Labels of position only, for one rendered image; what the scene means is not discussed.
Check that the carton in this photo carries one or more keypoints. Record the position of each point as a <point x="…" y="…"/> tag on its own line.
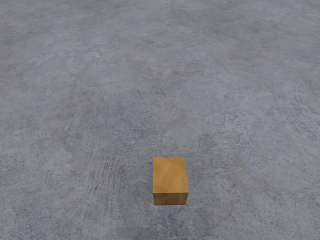
<point x="170" y="185"/>

